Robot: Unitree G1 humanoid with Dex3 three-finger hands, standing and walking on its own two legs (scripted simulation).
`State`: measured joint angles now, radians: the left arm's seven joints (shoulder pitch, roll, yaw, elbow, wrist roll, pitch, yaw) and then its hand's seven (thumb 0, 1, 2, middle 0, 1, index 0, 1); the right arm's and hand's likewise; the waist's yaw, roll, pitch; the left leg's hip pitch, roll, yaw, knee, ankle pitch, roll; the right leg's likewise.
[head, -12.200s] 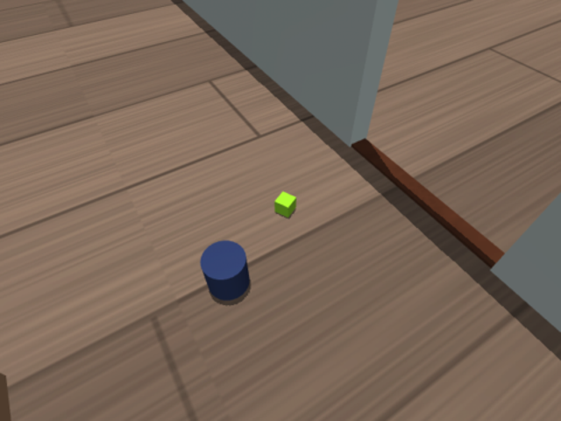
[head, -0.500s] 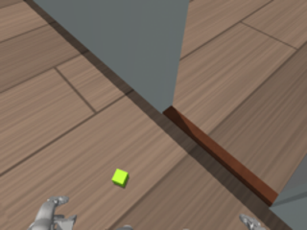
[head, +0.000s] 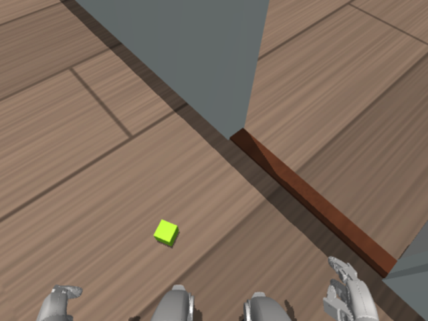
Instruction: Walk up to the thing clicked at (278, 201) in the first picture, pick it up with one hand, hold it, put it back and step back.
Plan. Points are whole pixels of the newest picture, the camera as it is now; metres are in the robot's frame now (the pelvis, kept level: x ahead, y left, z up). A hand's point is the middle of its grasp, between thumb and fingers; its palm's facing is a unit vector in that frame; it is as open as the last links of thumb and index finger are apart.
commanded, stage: rise first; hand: left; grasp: from above
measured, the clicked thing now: (166, 232) +0.44 +0.21 -0.66
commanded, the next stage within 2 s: none
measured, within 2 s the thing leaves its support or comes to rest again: neither
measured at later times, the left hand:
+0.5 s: hand (103, 289) +0.20 +0.29 -0.28, palm faces -0.16 -0.51 -0.84, open 14.0 cm
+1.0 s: hand (133, 249) +0.33 +0.27 -0.45, palm faces -0.03 -0.45 -0.89, open 13.4 cm
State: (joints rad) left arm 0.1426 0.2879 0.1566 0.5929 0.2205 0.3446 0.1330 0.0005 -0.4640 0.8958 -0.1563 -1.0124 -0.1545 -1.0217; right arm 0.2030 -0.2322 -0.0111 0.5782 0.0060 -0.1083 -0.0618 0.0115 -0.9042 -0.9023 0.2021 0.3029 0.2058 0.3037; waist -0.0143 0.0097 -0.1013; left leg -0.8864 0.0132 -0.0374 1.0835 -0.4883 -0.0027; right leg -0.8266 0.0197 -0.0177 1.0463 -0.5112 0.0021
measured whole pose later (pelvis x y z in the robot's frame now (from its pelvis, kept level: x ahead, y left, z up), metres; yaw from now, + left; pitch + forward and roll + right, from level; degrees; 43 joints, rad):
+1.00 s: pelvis -0.10 +0.00 -0.31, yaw -6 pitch +35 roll -4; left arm -1.10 0.59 0.43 1.62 0.49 0.49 0.72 0.00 -0.42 0.97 -0.19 -0.93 -0.17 -0.96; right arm 0.10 -0.28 0.00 0.96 -0.12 -0.23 0.27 0.01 -0.91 -0.90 0.20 0.30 0.20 0.30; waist -0.17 0.03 -0.11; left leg -2.20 0.04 -0.08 2.17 -0.60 -0.01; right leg -2.14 0.06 -0.06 2.14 -0.62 0.01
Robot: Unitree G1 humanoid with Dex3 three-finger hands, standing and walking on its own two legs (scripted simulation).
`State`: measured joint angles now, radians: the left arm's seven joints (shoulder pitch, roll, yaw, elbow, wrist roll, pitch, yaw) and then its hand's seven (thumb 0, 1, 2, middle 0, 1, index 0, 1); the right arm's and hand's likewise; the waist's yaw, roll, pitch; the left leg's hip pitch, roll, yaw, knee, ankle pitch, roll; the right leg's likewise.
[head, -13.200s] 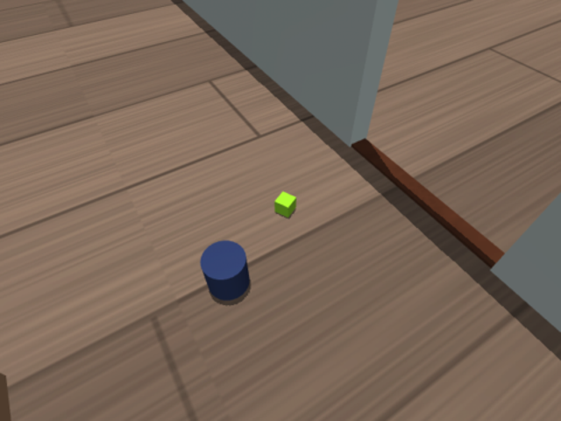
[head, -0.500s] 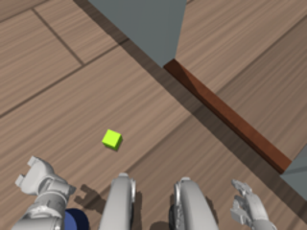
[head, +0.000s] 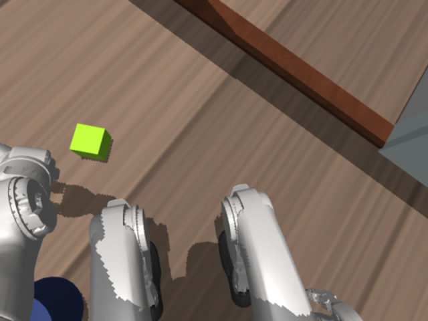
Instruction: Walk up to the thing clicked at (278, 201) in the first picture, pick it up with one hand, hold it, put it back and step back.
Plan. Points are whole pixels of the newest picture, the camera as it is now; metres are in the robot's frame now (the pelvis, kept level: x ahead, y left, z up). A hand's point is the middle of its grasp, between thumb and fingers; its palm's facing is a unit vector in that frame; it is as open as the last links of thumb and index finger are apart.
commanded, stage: rise first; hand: left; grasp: from above
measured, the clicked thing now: (91, 142) +0.52 +0.27 -0.35
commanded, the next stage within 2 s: none
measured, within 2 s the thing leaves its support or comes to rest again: neither
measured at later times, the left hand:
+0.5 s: hand (44, 158) +0.44 +0.31 -0.19, palm faces -0.03 -0.46 -0.89, open 13.1 cm
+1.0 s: hand (54, 153) +0.46 +0.30 -0.22, palm faces -0.01 -0.46 -0.89, open 13.5 cm
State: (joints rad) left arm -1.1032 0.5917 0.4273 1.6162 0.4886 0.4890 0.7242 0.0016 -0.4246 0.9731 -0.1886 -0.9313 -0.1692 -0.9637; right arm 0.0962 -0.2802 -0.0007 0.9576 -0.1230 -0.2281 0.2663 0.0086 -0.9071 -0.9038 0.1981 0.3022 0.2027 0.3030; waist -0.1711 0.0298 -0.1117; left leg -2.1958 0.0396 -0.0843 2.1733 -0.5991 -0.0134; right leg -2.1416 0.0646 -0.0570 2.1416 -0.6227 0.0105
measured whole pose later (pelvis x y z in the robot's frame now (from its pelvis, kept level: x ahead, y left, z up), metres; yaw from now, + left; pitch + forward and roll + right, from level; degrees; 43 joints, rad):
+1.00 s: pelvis +0.01 +0.00 -0.05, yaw -5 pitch +33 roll -8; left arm -1.24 0.79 0.51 1.71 0.54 0.51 0.76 0.00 -0.43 0.93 -0.18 -0.93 -0.17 -0.96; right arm 0.14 -0.34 0.10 0.88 -0.14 -0.22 0.39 0.00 -0.93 -0.91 0.20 0.30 0.20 0.30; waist -0.27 0.01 0.06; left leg -2.31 0.04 -0.18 2.38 -0.66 -0.03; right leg -2.23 0.08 -0.14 2.29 -0.65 0.01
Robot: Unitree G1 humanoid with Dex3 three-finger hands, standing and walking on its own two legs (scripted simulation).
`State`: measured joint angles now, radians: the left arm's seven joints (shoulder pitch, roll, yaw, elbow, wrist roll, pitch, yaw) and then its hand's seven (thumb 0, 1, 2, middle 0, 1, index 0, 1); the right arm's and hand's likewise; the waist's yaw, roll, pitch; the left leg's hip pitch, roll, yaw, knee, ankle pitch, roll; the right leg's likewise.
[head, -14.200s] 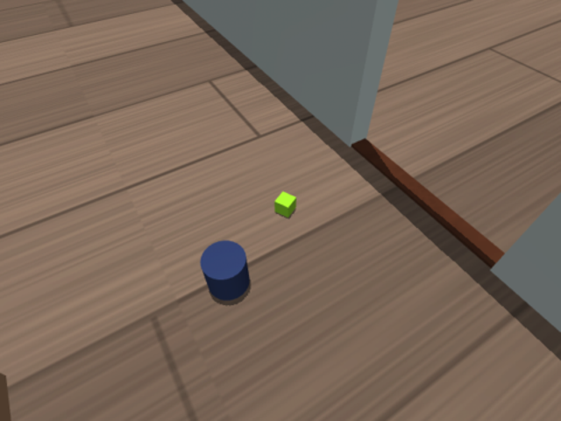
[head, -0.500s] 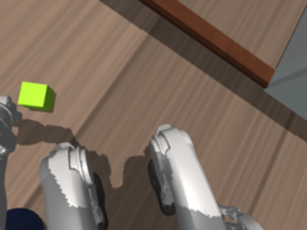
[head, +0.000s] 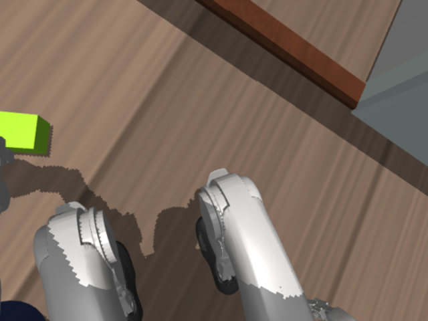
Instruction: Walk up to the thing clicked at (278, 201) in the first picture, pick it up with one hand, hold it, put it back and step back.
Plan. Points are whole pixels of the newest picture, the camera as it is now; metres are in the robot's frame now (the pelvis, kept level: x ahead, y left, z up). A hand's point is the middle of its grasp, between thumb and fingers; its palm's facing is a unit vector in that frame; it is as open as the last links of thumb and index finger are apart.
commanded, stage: rise first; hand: left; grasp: from above
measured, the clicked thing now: (23, 133) +0.49 +0.31 -0.30
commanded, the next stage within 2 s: none
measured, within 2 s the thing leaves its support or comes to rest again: neither
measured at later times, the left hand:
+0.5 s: hand out of the picture +0.43 +0.33 -0.18, palm faces +0.03 -0.46 -0.89, open 13.4 cm
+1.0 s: hand out of the picture +0.44 +0.32 -0.19, palm faces +0.02 -0.45 -0.89, open 13.2 cm
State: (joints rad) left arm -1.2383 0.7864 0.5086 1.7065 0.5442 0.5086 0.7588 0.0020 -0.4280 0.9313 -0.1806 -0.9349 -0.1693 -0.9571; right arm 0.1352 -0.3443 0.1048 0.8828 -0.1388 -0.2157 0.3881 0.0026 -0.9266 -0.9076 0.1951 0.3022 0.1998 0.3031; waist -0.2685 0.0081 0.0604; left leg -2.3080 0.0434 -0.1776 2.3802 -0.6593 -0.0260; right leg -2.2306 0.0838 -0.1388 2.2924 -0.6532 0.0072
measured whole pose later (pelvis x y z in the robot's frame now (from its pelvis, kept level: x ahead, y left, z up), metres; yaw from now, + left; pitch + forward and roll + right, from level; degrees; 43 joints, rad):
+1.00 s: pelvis +0.00 +0.00 -0.01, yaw -1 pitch +31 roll -10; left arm -1.28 0.84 0.47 1.71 0.51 0.52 0.80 0.00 -0.37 0.87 -0.28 -0.82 -0.25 -0.86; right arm 0.11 -0.37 0.16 0.85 -0.15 -0.22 0.44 0.00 -0.94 -0.91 0.19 0.30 0.20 0.30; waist -0.32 -0.02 0.14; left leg -2.31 0.04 -0.21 2.41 -0.66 -0.03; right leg -2.21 0.09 -0.17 2.30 -0.65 0.01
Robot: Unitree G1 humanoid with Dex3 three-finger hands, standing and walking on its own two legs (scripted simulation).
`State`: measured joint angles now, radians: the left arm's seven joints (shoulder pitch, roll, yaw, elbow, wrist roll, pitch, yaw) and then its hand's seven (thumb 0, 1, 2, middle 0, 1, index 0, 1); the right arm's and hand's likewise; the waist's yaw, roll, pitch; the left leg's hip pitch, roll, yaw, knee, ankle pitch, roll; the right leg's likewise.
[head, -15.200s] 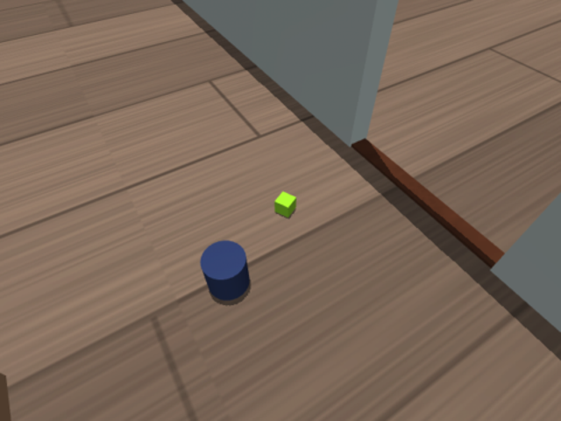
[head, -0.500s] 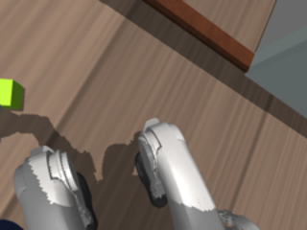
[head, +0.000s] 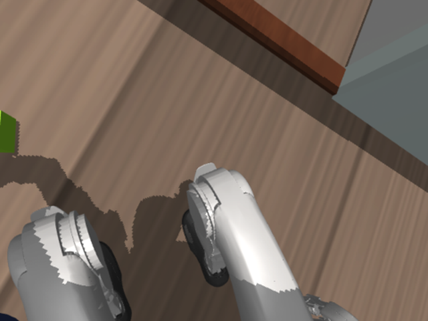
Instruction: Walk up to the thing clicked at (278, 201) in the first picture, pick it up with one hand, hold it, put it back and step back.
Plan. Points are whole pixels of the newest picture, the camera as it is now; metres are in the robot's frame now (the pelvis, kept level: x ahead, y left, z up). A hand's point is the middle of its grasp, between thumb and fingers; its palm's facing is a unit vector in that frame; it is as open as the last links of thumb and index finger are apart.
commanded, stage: rise first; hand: left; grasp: from above
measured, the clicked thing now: out of the picture +0.48 +0.32 -0.30
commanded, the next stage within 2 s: none
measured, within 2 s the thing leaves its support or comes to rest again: neither
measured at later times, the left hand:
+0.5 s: hand out of the picture +0.43 +0.34 -0.19, palm faces +0.03 -0.45 -0.89, open 12.7 cm
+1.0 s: hand out of the picture +0.43 +0.34 -0.19, palm faces +0.03 -0.45 -0.89, open 12.4 cm
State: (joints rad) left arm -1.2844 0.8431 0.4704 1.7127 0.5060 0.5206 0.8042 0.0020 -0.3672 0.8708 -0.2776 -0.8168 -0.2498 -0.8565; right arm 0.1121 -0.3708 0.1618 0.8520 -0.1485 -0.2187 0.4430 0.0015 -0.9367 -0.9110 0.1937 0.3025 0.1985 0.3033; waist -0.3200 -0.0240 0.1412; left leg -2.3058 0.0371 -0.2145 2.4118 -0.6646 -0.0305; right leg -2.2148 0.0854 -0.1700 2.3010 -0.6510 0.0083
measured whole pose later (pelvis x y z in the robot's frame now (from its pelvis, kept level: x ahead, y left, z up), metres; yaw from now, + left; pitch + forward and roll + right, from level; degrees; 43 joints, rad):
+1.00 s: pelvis +0.00 +0.00 +0.00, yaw -1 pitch +30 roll -11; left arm -1.29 0.87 0.46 1.72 0.49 0.52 0.82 0.00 -0.25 0.78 -0.41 -0.66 -0.37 -0.71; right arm 0.11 -0.38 0.18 0.85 -0.15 -0.23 0.46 0.00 -0.93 -0.91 0.19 0.30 0.20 0.30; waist -0.33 -0.03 0.16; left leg -2.29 0.04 -0.23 2.41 -0.66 -0.03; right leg -2.20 0.09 -0.18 2.29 -0.64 0.01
